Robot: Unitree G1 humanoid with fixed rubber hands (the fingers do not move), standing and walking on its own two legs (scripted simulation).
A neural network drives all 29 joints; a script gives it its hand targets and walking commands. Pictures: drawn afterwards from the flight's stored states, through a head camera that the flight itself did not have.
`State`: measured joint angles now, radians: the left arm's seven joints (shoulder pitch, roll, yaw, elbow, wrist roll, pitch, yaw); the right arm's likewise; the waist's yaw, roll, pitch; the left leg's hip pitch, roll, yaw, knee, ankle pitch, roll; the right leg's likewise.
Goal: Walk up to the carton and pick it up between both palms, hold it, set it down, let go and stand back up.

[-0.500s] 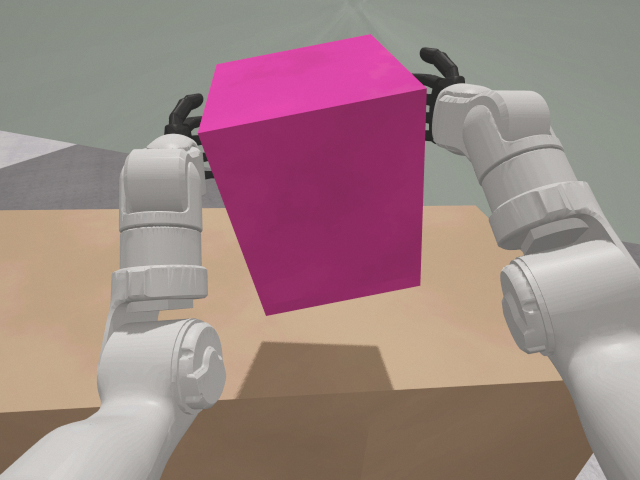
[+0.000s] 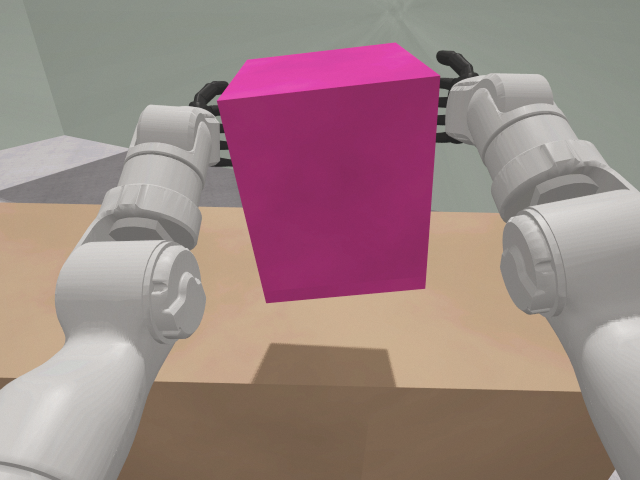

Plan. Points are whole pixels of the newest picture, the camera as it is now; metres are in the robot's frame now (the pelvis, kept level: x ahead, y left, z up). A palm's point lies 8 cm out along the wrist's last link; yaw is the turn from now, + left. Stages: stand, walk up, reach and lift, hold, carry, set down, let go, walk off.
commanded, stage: hold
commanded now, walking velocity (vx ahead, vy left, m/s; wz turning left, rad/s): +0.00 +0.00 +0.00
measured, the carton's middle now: (332, 169) +0.40 +0.00 +0.30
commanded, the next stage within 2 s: none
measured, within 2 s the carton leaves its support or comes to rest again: neither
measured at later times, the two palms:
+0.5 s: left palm (193, 169) +0.40 +0.18 +0.30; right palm (419, 133) +0.40 -0.10 +0.35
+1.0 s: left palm (197, 122) +0.35 +0.15 +0.37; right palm (472, 91) +0.34 -0.13 +0.41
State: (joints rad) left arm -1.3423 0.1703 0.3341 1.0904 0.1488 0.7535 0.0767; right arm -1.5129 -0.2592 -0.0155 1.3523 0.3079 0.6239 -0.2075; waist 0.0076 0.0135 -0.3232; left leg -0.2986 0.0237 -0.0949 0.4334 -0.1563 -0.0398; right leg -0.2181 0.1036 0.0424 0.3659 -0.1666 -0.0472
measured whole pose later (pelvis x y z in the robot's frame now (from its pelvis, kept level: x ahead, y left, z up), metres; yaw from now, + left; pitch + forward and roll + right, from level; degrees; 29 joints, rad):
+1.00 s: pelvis +0.00 +0.02 +0.00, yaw +0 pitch -1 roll -1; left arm -1.35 0.15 0.34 1.01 0.20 0.84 0.04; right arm -1.55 -0.28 -0.03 1.35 0.30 0.69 -0.21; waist -0.02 0.00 -0.31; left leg -0.24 0.00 -0.07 0.40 -0.14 -0.02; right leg -0.18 0.07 0.06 0.36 -0.16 -0.03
